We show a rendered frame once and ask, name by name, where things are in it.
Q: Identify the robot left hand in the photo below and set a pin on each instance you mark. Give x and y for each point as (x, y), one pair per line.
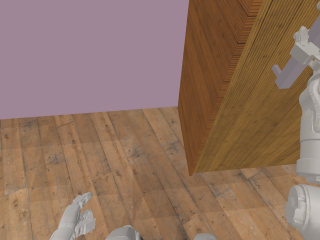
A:
(81, 222)

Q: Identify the robot right hand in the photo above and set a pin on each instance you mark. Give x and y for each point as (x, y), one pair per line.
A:
(303, 51)

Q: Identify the robot right forearm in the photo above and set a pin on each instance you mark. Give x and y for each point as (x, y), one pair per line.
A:
(308, 166)

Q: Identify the handle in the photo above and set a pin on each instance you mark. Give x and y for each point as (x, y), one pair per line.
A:
(294, 68)

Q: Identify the right robot upper arm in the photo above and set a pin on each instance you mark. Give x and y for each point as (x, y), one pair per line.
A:
(302, 210)

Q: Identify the robot left thigh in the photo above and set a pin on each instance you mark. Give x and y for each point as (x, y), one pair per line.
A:
(124, 233)

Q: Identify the robot left forearm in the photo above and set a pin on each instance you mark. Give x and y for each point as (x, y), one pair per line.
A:
(64, 233)

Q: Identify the wardrobe door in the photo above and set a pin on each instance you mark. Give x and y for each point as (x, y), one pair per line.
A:
(258, 124)

